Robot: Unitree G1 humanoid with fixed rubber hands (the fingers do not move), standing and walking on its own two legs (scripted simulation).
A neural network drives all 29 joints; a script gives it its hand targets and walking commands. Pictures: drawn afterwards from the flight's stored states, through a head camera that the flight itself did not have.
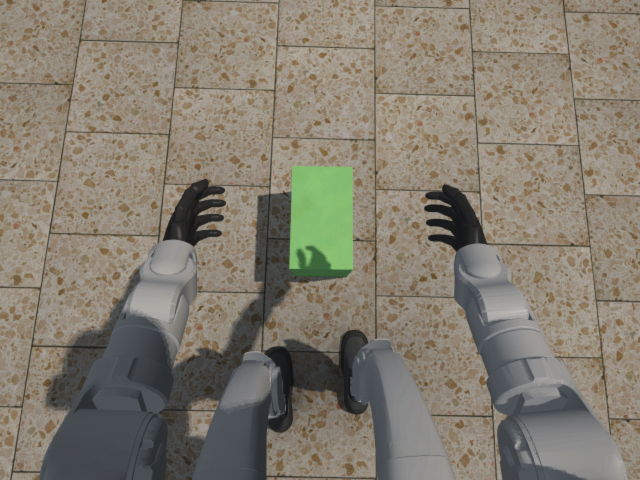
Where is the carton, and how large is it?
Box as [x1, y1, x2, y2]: [289, 166, 352, 276]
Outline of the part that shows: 292,166 289,268 294,275 346,276 352,269 352,167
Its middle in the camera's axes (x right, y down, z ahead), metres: +0.00 -0.03 +0.98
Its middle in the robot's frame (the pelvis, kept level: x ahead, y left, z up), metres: +0.51 -0.03 -0.59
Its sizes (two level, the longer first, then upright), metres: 0.242 0.142 0.195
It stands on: the floor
